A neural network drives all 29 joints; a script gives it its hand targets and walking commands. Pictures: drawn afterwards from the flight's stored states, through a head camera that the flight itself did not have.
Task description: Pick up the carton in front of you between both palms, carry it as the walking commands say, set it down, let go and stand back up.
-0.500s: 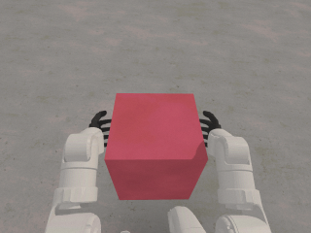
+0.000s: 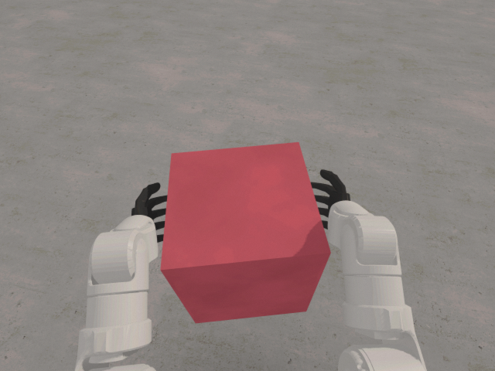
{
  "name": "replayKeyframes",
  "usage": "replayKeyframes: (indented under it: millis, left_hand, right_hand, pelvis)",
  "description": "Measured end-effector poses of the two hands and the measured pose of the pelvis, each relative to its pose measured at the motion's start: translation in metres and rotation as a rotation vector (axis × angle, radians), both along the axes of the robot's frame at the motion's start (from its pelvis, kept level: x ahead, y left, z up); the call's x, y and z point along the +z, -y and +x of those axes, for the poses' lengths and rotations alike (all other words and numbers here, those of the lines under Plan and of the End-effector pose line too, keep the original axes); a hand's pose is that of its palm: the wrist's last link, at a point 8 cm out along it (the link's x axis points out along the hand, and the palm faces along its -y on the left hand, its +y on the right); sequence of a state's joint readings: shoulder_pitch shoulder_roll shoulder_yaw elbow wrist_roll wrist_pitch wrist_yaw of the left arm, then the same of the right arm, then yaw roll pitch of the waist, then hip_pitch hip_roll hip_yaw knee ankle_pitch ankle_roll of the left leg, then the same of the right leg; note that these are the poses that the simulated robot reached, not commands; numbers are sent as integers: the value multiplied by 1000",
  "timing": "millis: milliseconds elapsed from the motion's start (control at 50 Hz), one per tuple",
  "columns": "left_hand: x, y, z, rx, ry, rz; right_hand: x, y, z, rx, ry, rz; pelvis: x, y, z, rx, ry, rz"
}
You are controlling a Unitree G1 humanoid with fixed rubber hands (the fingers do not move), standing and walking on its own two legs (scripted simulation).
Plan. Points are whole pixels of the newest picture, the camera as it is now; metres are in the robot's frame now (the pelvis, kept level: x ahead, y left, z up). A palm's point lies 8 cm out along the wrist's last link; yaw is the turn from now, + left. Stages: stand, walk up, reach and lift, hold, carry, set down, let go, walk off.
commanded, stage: carry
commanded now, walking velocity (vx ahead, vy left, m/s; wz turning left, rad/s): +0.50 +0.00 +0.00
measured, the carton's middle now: (243, 238) +0.35 +0.01 +0.01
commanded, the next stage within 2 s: none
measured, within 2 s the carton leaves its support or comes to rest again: neither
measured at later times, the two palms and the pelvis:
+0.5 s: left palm (173, 135) +0.57 +0.16 +0.06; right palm (317, 139) +0.54 -0.14 +0.07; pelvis +0.30 +0.04 +0.00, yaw -4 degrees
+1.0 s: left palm (196, 60) +0.86 +0.14 +0.07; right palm (306, 57) +0.87 -0.16 +0.08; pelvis +0.60 -0.01 -0.01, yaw -1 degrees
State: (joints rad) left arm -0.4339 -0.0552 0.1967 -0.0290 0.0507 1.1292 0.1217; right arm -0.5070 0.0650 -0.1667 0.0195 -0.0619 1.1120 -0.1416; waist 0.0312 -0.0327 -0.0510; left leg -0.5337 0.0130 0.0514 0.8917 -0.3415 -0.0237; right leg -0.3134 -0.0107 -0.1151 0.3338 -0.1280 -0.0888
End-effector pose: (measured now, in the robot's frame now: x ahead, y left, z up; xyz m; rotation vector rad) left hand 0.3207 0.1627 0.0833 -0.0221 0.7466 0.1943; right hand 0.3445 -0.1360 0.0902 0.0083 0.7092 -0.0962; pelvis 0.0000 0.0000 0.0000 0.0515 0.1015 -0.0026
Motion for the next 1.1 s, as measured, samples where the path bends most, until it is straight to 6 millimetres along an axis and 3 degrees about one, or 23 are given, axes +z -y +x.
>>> replayKeyframes:
  millis: [140,280,380,460,580,680,800,960,1040,1100]
  left_hand:
    - [13,-3,64,-5,43,-27]
    - [-14,-17,142,-51,54,-56]
    - [-31,-13,184,-94,-62,-51]
    - [-28,-4,224,-126,-76,-43]
    - [-18,15,296,-123,-16,-22]
    - [-21,35,364,-92,32,-2]
    - [-17,36,420,-41,-33,-3]
    - [-6,24,512,-22,15,-17]
    - [-15,15,572,-42,48,-40]
    - [-24,15,612,-67,11,-55]
  right_hand:
    - [8,-2,50,-68,41,40]
    - [-12,-16,113,-114,54,9]
    - [-28,-13,145,-140,-61,-13]
    - [-24,-4,178,-162,-75,-16]
    - [-18,16,253,-154,-16,2]
    - [-26,36,331,-121,33,23]
    - [-22,37,402,-84,-32,33]
    - [-8,25,498,-58,16,13]
    - [-11,16,550,-79,49,-8]
    - [-18,16,582,-108,13,-20]
  pelvis:
    - [2,-14,89,-3,8,-13]
    - [-23,-38,185,-44,31,-24]
    - [-12,-44,235,-68,14,-44]
    - [-3,-40,277,-70,11,-59]
    - [-7,-20,352,-65,17,-53]
    - [-26,7,421,-37,38,-63]
    - [-9,20,481,-3,18,-40]
    - [-5,12,577,-13,18,-41]
    - [-22,-1,633,-39,44,-43]
    - [-22,-7,668,-67,36,-36]
